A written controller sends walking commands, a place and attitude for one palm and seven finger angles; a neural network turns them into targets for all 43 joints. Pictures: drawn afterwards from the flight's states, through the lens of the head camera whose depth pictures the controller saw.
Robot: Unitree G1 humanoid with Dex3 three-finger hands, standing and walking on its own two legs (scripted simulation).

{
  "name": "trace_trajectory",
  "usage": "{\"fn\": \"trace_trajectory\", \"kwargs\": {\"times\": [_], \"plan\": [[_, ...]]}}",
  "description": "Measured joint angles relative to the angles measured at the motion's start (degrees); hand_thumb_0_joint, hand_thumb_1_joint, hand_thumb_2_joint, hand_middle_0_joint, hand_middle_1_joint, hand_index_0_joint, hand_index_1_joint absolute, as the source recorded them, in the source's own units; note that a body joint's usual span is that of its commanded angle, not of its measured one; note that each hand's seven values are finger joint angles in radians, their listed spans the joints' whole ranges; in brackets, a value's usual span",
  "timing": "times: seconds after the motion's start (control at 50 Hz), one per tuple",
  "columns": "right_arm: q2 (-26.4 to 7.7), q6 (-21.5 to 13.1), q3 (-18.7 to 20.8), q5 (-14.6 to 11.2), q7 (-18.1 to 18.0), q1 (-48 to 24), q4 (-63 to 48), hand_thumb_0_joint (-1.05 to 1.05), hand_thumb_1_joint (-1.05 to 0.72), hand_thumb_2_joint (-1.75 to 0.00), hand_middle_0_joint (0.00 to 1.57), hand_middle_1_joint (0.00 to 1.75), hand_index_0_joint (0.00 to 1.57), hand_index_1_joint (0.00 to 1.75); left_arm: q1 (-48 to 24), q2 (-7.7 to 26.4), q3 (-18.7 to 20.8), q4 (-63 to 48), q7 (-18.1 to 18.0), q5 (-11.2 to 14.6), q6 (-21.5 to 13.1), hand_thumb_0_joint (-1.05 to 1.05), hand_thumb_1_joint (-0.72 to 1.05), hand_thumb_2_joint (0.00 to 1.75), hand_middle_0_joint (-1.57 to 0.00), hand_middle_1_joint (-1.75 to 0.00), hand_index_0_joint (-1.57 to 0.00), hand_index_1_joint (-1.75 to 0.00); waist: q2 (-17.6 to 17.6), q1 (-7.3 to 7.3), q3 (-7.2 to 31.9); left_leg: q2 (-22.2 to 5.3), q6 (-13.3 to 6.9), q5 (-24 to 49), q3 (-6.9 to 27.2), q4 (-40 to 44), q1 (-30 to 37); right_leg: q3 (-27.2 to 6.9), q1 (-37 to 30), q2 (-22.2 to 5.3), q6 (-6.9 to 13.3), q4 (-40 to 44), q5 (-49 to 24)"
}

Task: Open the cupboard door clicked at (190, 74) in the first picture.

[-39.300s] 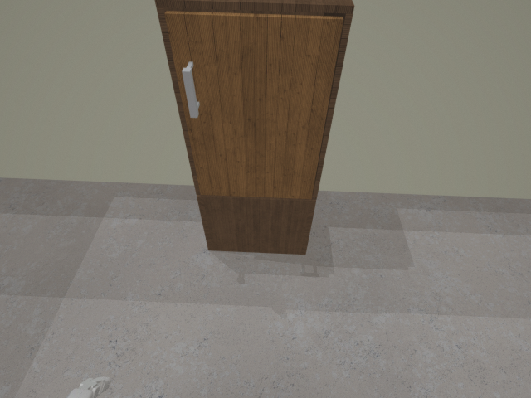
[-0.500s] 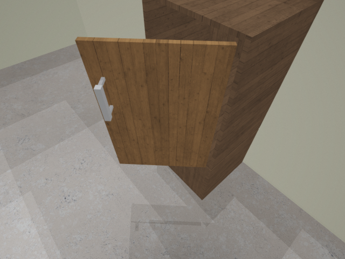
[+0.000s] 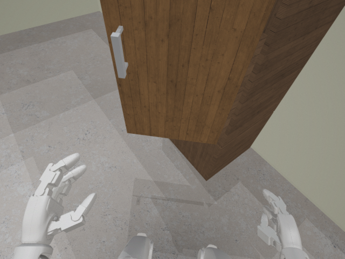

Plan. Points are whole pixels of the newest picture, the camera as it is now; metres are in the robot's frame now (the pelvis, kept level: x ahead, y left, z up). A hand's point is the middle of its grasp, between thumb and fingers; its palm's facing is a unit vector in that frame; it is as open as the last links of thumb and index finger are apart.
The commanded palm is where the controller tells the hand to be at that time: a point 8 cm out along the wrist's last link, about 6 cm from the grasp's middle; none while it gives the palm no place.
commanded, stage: raise the hand with hooked fingers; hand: left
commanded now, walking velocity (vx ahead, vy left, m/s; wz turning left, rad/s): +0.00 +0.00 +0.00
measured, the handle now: (121, 53) +0.59 +0.22 +0.13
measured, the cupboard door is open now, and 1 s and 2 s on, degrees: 46 46 46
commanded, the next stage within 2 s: move the hooked fingers beside the handle in 1.54 s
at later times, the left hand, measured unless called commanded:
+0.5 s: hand (70, 163) +0.27 +0.24 +0.08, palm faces -0.01 -1.00 -0.06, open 12.4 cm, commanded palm +0.24 +0.30 +0.10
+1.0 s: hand (48, 117) +0.32 +0.29 +0.15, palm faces +0.06 -1.00 -0.06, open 14.0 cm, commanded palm +0.30 +0.33 +0.15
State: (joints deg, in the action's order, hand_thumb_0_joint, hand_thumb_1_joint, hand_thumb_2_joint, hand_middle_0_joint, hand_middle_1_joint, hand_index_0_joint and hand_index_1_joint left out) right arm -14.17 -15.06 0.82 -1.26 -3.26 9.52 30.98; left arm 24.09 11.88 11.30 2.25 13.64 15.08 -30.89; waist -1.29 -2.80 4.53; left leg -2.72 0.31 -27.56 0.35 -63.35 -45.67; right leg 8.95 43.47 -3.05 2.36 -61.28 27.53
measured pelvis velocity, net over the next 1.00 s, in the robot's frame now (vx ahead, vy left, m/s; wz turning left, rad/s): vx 0.03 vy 0.02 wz -0.02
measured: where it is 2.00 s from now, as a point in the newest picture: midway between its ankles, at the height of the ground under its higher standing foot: outside the picture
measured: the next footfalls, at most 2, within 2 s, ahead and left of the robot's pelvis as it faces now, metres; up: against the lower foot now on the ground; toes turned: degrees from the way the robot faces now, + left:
none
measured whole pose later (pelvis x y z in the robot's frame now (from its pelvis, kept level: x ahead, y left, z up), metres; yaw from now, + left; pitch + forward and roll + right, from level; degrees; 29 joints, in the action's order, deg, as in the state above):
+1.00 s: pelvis +0.03 +0.02 +0.05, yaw -1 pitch +5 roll -1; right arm -15.1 -13.4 -3.6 -2.6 -5.6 15.0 34.9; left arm -2.3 22.7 24.3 18.2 24.7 19.0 -11.2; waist 1.6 -0.8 2.5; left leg -1.6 -1.1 -21.9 -2.1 -43.7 -26.7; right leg 7.0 24.9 -2.5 0.2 -40.9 20.5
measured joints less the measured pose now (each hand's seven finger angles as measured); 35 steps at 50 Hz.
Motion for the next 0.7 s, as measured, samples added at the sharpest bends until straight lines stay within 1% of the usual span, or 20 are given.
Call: {"fn": "trace_trajectory", "kwargs": {"times": [0.04,0.08,0.12,0.16,0.2,0.22,0.26,0.32,0.36,0.4,0.44,0.48,0.52,0.58,0.64,0.7], "plan": [[0.7,-0.2,-1.6,-0.2,-0.3,0.5,1.1,0.02,-0.90,-0.90,0.20,0.30,0.20,0.30,-3.1,1.3,-0.4,-1.3,1.7,0.2,0.1,0.01,0.39,0.69,-0.23,-0.62,-0.23,-0.62,1.1,0.42,-0.2,0.0,-0.1,0.0,0.7,-0.4,-0.3,0.6,-0.3,0.1,-0.1,0.4,-0.3],[1.6,0.2,-3.1,-0.6,-0.6,1.0,2.1,0.02,-0.90,-0.90,0.20,0.30,0.20,0.30,-6.8,2.8,-0.8,-0.6,4.2,0.4,2.5,0.01,0.35,0.67,-0.23,-0.65,-0.23,-0.65,2.0,1.21,-0.3,-0.1,-0.3,0.4,0.7,-0.1,-0.2,0.7,-0.6,0.2,-0.3,1.1,-0.9],[2.6,0.9,-4.1,-1.1,-0.9,1.9,2.6,0.02,-0.90,-0.90,0.20,0.30,0.21,0.30,-9.8,4.2,-0.7,1.5,6.5,0.9,7.2,0.01,0.30,0.65,-0.23,-0.68,-0.24,-0.68,2.5,2.26,-0.4,-0.1,-0.4,1.0,0.2,1.3,0.6,0.2,-1.2,0.3,-0.5,2.5,-1.6],[3.2,1.7,-4.6,-1.4,-1.1,3.1,2.5,0.02,-0.90,-0.90,0.20,0.30,0.21,0.30,-11.3,4.9,0.1,3.6,7.5,1.8,12.8,0.01,0.25,0.63,-0.24,-0.71,-0.24,-0.71,2.8,3.34,-0.5,-0.1,-0.8,1.7,-0.7,3.3,2.1,-0.6,-2.2,0.4,-0.9,4.3,-2.6],[3.3,2.0,-4.5,-1.4,-1.2,4.8,2.3,0.02,-0.90,-0.90,0.20,0.31,0.21,0.30,-10.9,4.9,1.4,4.4,6.7,2.6,17.0,0.00,0.21,0.61,-0.24,-0.74,-0.25,-0.74,2.8,4.18,-0.4,0.0,-1.1,2.3,-1.7,5.6,3.8,-1.5,-3.4,0.5,-1.3,6.3,-3.5],[3.3,2.1,-4.3,-1.3,-1.2,5.6,2.2,0.02,-0.90,-0.90,0.20,0.31,0.21,0.30,-10.3,4.6,2.1,4.3,5.8,3.0,18.0,0.00,0.19,0.60,-0.25,-0.75,-0.25,-0.76,2.7,4.42,-0.3,0.0,-1.2,2.6,-2.1,6.7,4.7,-1.9,-4.1,0.5,-1.4,7.2,-3.8],[2.8,1.8,-3.7,-1.1,-1.0,7.1,2.2,0.02,-0.90,-0.90,0.20,0.31,0.21,0.30,-8.6,4.2,3.6,3.2,3.5,3.1,18.1,0.00,0.14,0.58,-0.25,-0.78,-0.25,-0.79,2.5,4.48,-0.2,0.1,-1.4,3.0,-2.7,8.3,6.2,-2.5,-5.3,0.5,-1.7,8.7,-4.4],[1.5,1.0,-2.7,-0.5,-0.6,8.7,2.7,0.02,-0.90,-0.90,0.20,0.31,0.21,0.30,-7.0,3.7,5.1,1.5,0.6,2.5,14.7,0.00,0.07,0.55,-0.26,-0.83,-0.26,-0.83,2.2,4.02,-0.2,0.4,-1.7,3.1,-2.9,9.4,7.3,-2.6,-6.4,0.3,-2.0,9.9,-4.5],[0.2,0.5,-2.3,-0.4,-0.4,8.9,3.3,0.02,-0.90,-0.90,0.20,0.31,0.21,0.30,-7.3,3.9,5.4,1.3,0.4,1.9,12.3,0.00,0.03,0.53,-0.26,-0.86,-0.26,-0.86,2.2,3.58,-0.3,0.6,-1.8,2.9,-2.7,9.3,7.4,-2.4,-6.8,0.1,-2.2,10.0,-4.3],[-0.9,0.1,-2.1,-0.5,-0.4,8.5,3.8,0.02,-0.90,-0.90,0.20,0.30,0.21,0.30,-8.3,4.2,5.2,2.0,1.4,1.7,10.9,0.00,-0.02,0.51,-0.26,-0.89,-0.26,-0.89,2.3,3.26,-0.5,0.9,-2.0,2.7,-2.4,9.1,7.4,-2.1,-7.0,-0.1,-2.3,9.9,-4.1],[-1.7,-0.1,-2.0,-0.8,-0.7,7.7,4.1,0.02,-0.90,-0.90,0.20,0.30,0.21,0.30,-9.7,4.6,4.8,3.3,3.3,1.8,11.2,0.00,-0.07,0.49,-0.26,-0.92,-0.26,-0.92,2.4,3.08,-0.8,1.0,-2.1,2.6,-2.3,9.1,7.6,-2.0,-7.4,-0.2,-2.5,10.1,-4.1],[-2.0,-0.2,-2.0,-1.1,-1.1,6.8,4.0,0.02,-0.90,-0.90,0.20,0.30,0.21,0.30,-11.1,5.1,4.4,4.7,5.2,1.8,12.7,0.00,-0.12,0.47,-0.27,-0.95,-0.27,-0.95,2.3,3.05,-1.0,1.1,-2.2,2.6,-2.3,9.6,8.3,-2.0,-8.0,-0.2,-2.6,10.7,-4.2],[-1.9,-0.4,-2.0,-1.2,-1.5,6.0,3.7,0.02,-0.90,-0.90,0.20,0.30,0.21,0.30,-12.1,5.7,4.3,5.5,6.3,1.9,14.5,0.00,-0.16,0.45,-0.27,-0.98,-0.27,-0.98,2.2,3.13,-1.1,1.1,-2.2,2.8,-2.4,10.5,9.3,-2.1,-9.1,-0.1,-2.7,11.6,-4.4],[-1.3,-0.6,-2.3,-1.1,-1.7,5.2,2.8,0.02,-0.90,-0.90,0.20,0.30,0.21,0.30,-13.2,6.6,5.4,5.4,6.4,2.5,16.0,0.00,-0.23,0.42,-0.28,-1.02,-0.28,-1.03,1.9,3.13,-1.0,1.0,-2.1,3.1,-2.6,12.2,11.3,-2.3,-10.9,0.0,-2.6,13.3,-4.8],[-0.7,-0.6,-2.8,-1.1,-1.5,4.9,2.0,0.02,-0.90,-0.90,0.20,0.30,0.20,0.30,-14.4,7.1,7.5,5.3,6.0,3.6,16.0,-0.01,-0.30,0.39,-0.28,-1.07,-0.29,-1.07,1.8,2.83,-0.7,1.0,-2.0,3.4,-2.6,13.7,13.2,-2.3,-12.8,0.2,-2.6,14.9,-5.1],[-0.6,-0.2,-3.4,-1.2,-1.2,4.6,1.7,0.02,-0.90,-0.90,0.20,0.30,0.20,0.30,-16.7,7.7,9.1,7.1,6.4,3.9,16.7,-0.01,-0.37,0.36,-0.29,-1.11,-0.29,-1.12,2.2,2.36,-0.6,1.0,-1.9,3.6,-2.4,14.7,14.3,-2.1,-14.1,0.2,-2.6,16.0,-5.4]]}}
